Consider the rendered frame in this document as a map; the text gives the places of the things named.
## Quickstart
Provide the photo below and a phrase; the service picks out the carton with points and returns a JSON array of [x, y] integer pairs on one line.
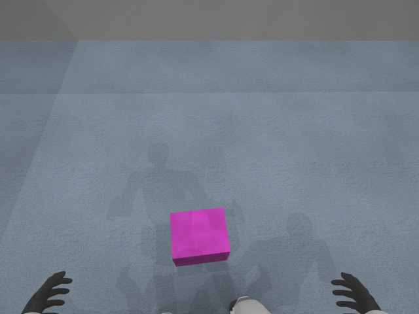
[[199, 236]]

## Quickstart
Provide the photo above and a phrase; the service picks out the robot right thigh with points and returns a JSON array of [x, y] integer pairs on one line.
[[249, 307]]

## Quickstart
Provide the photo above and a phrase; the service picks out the robot right shin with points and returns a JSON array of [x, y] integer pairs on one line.
[[242, 299]]

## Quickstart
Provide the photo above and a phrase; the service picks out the robot right hand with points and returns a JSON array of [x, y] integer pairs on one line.
[[364, 301]]

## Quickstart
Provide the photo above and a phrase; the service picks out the robot left hand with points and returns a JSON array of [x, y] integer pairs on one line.
[[39, 301]]

